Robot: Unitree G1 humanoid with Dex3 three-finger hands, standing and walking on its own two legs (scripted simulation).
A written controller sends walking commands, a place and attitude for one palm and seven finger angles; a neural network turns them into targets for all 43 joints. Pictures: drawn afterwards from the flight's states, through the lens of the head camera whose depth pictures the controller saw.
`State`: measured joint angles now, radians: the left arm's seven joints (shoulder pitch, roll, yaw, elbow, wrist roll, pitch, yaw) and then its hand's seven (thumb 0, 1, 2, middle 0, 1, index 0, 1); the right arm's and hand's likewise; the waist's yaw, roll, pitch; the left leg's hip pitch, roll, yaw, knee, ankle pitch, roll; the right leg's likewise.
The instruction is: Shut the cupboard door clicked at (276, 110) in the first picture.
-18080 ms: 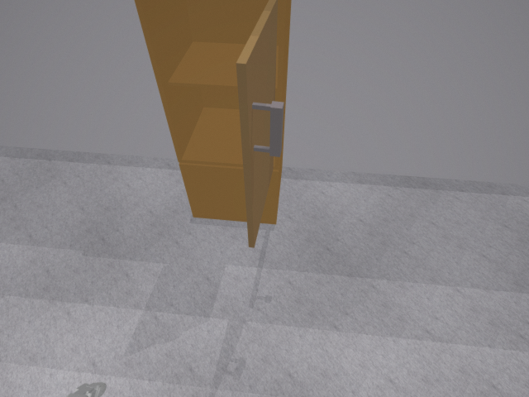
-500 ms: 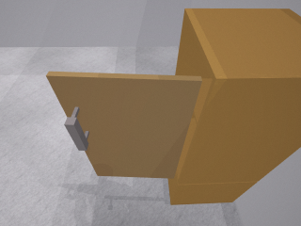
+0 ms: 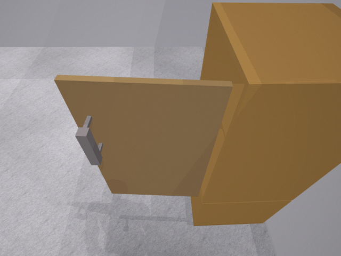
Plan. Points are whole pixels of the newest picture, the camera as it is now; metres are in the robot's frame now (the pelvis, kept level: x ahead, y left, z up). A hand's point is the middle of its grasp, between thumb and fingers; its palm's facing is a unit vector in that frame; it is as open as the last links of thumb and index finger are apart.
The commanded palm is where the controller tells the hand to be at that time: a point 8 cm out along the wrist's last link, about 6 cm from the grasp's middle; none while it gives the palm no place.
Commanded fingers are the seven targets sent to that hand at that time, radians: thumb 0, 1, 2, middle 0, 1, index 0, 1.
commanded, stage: shuffle to correct the standing spot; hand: left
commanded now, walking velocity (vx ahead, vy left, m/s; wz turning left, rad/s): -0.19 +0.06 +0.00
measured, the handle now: (92, 140) +0.37 +0.24 +0.04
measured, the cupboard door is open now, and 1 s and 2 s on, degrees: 86 86 86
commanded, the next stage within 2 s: come to a stop and stand still in 0.06 s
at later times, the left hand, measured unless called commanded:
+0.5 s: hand out of the picture -0.03 +0.21 -0.18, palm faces +0.02 -0.98 -0.21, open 7.3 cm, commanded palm none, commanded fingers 0.00 0.90 0.90 -0.20 -0.30 -0.20 -0.30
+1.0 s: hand out of the picture -0.03 +0.16 -0.18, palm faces +0.04 -0.99 -0.14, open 7.3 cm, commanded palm none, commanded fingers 0.00 0.90 0.90 -0.20 -0.30 -0.20 -0.30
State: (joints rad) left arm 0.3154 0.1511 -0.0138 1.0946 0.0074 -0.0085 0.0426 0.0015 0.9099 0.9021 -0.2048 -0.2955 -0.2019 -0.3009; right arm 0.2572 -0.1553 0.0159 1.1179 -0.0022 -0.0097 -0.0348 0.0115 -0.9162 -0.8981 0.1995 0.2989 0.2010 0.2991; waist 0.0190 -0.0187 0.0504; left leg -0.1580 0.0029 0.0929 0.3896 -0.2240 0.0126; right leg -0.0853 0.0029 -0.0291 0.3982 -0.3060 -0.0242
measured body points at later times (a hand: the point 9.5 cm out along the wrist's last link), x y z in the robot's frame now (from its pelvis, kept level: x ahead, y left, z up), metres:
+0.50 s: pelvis -0.03 +0.02 +0.00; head -0.02 +0.03 +0.45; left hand -0.03 +0.26 -0.16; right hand -0.01 -0.21 -0.16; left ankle -0.01 +0.11 -0.74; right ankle -0.06 -0.10 -0.74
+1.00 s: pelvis +0.00 +0.01 +0.00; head +0.02 +0.02 +0.45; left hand -0.03 +0.21 -0.17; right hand -0.01 -0.20 -0.16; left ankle -0.01 +0.11 -0.74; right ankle -0.06 -0.10 -0.74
